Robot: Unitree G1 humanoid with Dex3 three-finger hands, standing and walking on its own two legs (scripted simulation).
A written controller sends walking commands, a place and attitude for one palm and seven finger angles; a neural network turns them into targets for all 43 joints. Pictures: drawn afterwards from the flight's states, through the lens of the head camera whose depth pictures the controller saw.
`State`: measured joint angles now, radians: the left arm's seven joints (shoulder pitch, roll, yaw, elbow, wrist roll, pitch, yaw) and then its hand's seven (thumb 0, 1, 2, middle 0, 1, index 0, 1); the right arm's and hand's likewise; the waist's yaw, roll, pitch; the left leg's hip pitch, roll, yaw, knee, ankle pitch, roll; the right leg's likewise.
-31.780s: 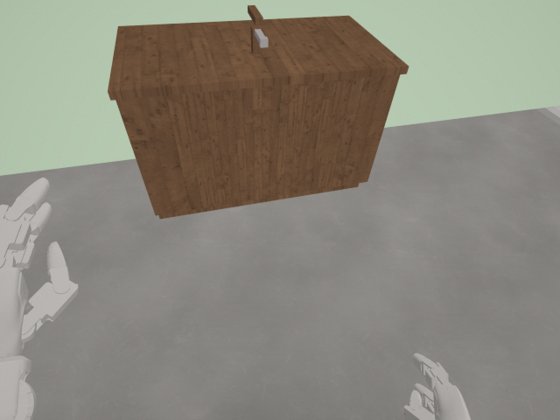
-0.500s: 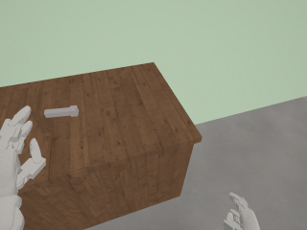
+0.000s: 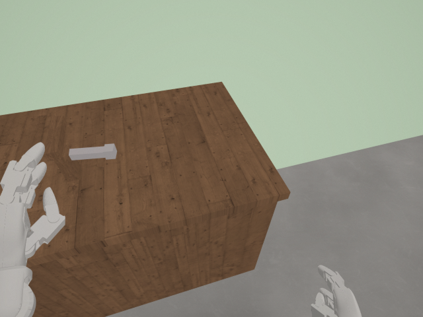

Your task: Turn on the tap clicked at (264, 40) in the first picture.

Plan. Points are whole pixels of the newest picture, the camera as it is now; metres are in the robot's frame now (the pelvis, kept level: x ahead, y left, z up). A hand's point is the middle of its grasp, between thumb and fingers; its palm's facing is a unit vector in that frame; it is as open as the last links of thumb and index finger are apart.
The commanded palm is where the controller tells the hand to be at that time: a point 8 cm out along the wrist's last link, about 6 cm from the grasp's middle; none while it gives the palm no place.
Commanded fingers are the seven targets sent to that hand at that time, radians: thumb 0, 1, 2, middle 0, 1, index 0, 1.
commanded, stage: come to a stop and stand still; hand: left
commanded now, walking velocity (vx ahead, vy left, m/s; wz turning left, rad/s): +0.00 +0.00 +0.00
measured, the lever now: (110, 151) +0.48 +0.31 +0.01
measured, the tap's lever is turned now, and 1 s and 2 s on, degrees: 80 80 80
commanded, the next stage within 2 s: look again from close up in 0.42 s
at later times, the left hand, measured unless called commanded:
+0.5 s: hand (77, 213) +0.22 +0.22 +0.15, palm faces +0.39 -0.84 -0.37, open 7.4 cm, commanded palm +0.17 +0.26 +0.17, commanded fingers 0.00 0.90 0.90 -0.20 -0.30 -0.20 -0.30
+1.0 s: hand (67, 204) +0.24 +0.26 +0.13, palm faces +0.36 -0.81 -0.45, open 7.4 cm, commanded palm +0.17 +0.27 +0.17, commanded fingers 0.00 0.90 0.90 -0.20 -0.30 -0.20 -0.30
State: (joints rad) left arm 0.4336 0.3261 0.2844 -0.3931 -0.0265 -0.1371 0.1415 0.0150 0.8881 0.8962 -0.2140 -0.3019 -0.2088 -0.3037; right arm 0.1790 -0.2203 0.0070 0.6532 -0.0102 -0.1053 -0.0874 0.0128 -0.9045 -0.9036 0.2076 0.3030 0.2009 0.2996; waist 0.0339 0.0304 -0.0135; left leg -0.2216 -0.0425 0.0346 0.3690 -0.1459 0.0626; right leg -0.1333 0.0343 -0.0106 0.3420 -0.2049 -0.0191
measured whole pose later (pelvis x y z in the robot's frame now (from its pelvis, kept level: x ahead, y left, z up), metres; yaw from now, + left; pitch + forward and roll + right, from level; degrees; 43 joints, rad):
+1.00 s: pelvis +0.02 -0.01 -0.01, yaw +1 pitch +2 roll -1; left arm 0.41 0.46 0.37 -0.45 -0.06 -0.18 0.12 0.02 0.88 0.89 -0.22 -0.30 -0.22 -0.30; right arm 0.22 -0.26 0.01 0.63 0.01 -0.14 -0.01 0.01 -0.91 -0.90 0.21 0.30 0.20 0.30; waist 0.04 -0.04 0.08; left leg -0.32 -0.03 0.02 0.50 -0.23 0.05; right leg -0.22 0.05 -0.03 0.46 -0.29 -0.04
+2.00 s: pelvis -0.01 +0.08 -0.01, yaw -3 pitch -2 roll -3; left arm 0.44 0.39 0.35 -0.53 -0.05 -0.14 0.08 0.01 0.89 0.90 -0.22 -0.30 -0.21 -0.30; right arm 0.18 -0.23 0.00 0.58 0.01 -0.08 -0.01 0.01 -0.91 -0.90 0.21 0.30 0.20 0.30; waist 0.03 0.00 0.06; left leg -0.28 -0.08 0.12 0.52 -0.24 0.12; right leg -0.23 0.02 -0.04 0.50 -0.25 0.00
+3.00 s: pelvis -0.03 +0.14 -0.01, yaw -1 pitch -3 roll +0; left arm 0.47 0.40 0.34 -0.50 -0.05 -0.15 0.10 0.01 0.88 0.90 -0.22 -0.30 -0.21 -0.30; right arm 0.20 -0.20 0.01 0.60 0.02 -0.15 -0.04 0.01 -0.91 -0.90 0.20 0.30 0.20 0.30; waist 0.02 -0.04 0.06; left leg -0.20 -0.02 0.03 0.50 -0.25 0.03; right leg -0.26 -0.01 -0.03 0.49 -0.18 -0.01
